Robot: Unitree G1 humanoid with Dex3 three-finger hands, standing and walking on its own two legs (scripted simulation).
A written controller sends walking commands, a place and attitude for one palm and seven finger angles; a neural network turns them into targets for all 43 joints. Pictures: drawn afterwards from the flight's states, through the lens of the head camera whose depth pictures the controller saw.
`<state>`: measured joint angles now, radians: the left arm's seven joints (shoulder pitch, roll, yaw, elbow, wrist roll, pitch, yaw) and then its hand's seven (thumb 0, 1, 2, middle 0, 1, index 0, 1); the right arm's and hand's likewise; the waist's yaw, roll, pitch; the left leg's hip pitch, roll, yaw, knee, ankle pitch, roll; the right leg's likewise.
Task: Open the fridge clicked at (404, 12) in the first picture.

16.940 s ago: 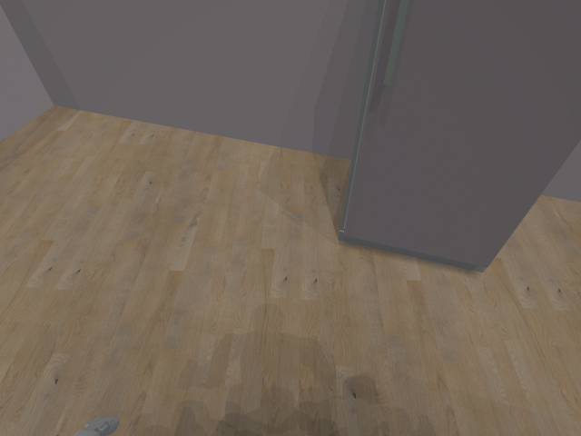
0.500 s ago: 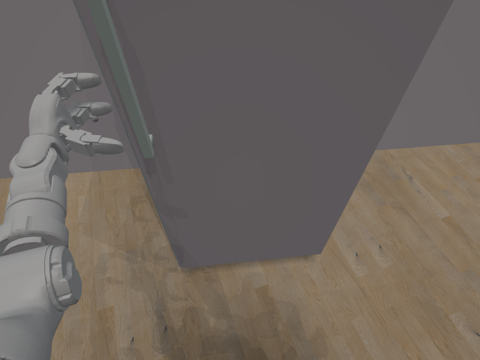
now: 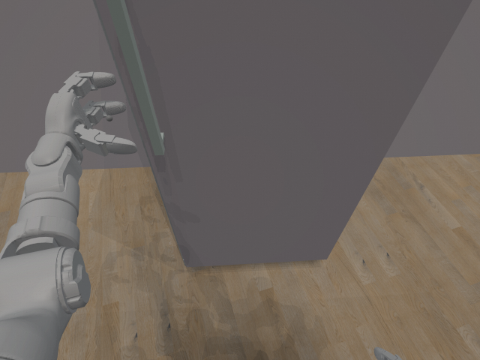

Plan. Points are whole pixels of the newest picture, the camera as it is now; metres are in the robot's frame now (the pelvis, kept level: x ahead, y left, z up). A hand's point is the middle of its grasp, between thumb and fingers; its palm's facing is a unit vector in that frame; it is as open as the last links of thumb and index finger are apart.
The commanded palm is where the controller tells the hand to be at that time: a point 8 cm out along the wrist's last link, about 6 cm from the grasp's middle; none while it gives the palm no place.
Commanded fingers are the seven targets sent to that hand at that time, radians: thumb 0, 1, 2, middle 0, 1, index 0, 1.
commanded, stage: move the hooked fingers beside the handle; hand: left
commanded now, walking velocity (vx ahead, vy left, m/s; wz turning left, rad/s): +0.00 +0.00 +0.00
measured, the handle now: (142, 80) +0.53 +0.17 +0.20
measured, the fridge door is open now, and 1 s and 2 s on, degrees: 0 0 0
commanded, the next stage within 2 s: feel for the door with the fingertips in 0.04 s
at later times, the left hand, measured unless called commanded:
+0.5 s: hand (134, 114) +0.47 +0.18 +0.17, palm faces +0.04 -1.00 +0.00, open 14.0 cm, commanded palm +0.44 +0.23 +0.17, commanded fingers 0.00 -0.50 0.30 -0.30 -1.20 -0.30 -1.20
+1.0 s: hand (133, 108) +0.48 +0.18 +0.17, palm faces +0.06 -1.00 -0.01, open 14.0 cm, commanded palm +0.46 +0.24 +0.17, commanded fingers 0.00 -0.50 0.30 -0.30 -1.20 -0.30 -1.20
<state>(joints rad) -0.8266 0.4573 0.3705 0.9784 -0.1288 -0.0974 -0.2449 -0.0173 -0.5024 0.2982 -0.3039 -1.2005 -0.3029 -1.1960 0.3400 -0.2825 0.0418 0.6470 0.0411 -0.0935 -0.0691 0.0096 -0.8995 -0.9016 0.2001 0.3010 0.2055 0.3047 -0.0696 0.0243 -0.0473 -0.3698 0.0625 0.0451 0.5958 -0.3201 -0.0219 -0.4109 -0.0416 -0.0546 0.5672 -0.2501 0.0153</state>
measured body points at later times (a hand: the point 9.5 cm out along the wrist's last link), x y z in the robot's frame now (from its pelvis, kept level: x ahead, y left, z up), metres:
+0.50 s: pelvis +0.00 +0.00 +0.00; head +0.03 +0.00 +0.45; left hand +0.46 +0.23 +0.17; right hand +0.05 -0.26 -0.12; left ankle -0.01 +0.13 -0.73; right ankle +0.02 -0.13 -0.73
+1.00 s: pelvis +0.00 +0.00 +0.00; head +0.04 +0.00 +0.45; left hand +0.47 +0.23 +0.18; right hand +0.05 -0.27 -0.12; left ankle -0.01 +0.13 -0.73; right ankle +0.02 -0.13 -0.73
